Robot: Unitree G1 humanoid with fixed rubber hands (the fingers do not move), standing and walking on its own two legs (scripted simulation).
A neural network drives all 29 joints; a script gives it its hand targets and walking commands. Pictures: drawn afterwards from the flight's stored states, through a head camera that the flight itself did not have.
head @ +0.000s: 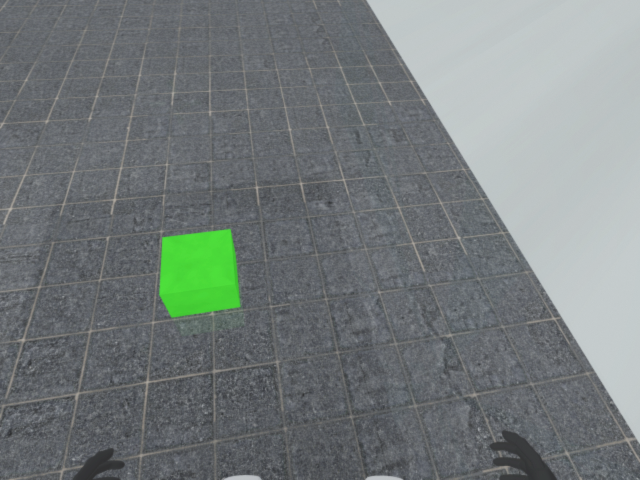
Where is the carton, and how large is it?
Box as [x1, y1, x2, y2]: [159, 229, 239, 317]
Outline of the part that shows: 230,229 162,237 159,294 172,317 239,306 235,254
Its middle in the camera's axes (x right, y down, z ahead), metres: -0.41 +0.13 +1.34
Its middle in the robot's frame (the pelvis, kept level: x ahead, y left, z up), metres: +0.81 +0.36 -0.68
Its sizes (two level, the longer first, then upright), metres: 0.232 0.230 0.155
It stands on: the floor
